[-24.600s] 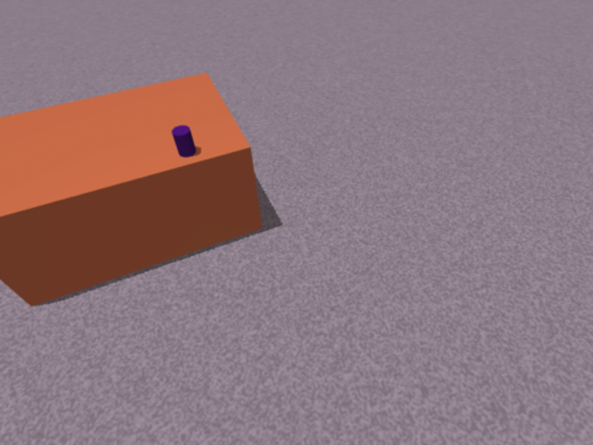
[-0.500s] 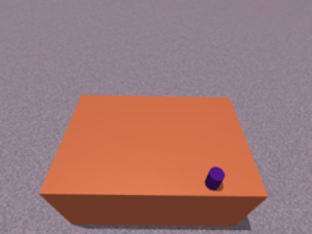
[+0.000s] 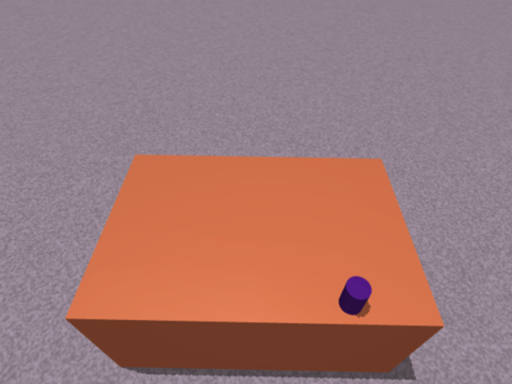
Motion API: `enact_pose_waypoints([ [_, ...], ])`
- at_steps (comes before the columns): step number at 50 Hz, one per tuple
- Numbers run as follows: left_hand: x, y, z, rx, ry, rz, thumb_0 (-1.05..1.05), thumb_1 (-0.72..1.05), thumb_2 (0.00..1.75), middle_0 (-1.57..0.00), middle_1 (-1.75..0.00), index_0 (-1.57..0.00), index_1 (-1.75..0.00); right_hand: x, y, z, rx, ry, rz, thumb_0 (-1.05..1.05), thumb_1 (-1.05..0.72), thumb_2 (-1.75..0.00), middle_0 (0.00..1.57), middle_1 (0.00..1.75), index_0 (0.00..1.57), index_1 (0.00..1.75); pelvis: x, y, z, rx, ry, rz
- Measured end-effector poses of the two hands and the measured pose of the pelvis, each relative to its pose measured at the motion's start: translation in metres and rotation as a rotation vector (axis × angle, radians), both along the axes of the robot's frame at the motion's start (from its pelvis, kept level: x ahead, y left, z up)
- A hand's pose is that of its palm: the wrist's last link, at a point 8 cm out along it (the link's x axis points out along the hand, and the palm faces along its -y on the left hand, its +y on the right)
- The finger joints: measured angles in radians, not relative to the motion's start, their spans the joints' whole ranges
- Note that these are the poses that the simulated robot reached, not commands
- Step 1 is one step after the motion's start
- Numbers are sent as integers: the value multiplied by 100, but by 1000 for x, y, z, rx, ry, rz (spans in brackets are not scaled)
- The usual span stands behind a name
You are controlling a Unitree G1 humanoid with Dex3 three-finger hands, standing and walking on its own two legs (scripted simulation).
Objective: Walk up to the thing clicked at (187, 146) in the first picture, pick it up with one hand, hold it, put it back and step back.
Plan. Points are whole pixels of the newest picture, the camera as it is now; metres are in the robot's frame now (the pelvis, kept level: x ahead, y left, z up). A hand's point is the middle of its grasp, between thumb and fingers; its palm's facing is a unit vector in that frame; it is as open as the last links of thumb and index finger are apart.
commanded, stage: stand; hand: right
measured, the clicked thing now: (354, 295) +0.40 -0.23 -0.29
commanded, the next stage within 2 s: none
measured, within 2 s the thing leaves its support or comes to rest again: neither
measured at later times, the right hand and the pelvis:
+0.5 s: hand out of the picture +0.07 -0.26 -0.16, palm faces -0.05 +0.93 -0.35, open 9.5 cm; pelvis +0.00 +0.00 +0.00, yaw +0 degrees
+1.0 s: hand out of the picture +0.07 -0.26 -0.16, palm faces -0.04 +0.94 -0.35, open 7.4 cm; pelvis +0.00 -0.01 +0.00, yaw +0 degrees
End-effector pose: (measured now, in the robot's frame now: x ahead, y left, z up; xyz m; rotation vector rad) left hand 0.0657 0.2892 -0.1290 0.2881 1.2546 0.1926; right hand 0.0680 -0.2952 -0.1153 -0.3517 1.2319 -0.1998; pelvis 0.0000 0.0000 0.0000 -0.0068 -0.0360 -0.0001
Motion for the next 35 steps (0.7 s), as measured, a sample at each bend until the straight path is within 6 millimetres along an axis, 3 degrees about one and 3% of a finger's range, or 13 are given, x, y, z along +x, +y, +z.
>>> enact_pose_waypoints([
  [6, 2, 0, 1, 2, -2, 2, 1, 91, 90, -20, -30, -20, -30, 2, -1, -1, 3, 3, 3, 0, 51, -6, 7, 7, 7, 6, 2, -1, 0, 1, 4, 2],
  [10, 2, 1, 2, 6, 0, 5, 1, 91, 90, -20, -30, -20, -30, 2, -2, -1, 4, 5, 1, 0, 42, -16, 11, 14, 11, 14, 3, -1, 0, 2, 4, 2],
  [15, 3, 1, 3, 10, -2, 6, 1, 91, 90, -20, -30, -20, -30, 3, -3, -2, 7, 4, 0, 0, 17, -41, 16, 23, 16, 23, 3, -2, 0, 3, 2, 4],
  [22, 2, -1, 4, 11, 0, 7, 1, 91, 90, -20, -30, -20, -30, 2, -3, -3, 13, 11, 1, 0, -32, -74, 19, 28, 19, 28, 3, -4, 0, 3, 4, 6],
  [28, 1, -2, 4, 10, 2, 7, 1, 91, 90, -20, -30, -20, -30, 0, -5, -3, 14, 18, 0, 0, -68, -85, 20, 30, 20, 29, 4, -5, 0, 2, 7, 6],
  [35, 2, -4, 4, 11, -5, 5, 1, 91, 90, -20, -30, -20, -30, 1, -7, -4, 15, 15, -3, 0, -85, -88, 20, 30, 20, 30, 4, -7, 0, 3, 5, 8],
])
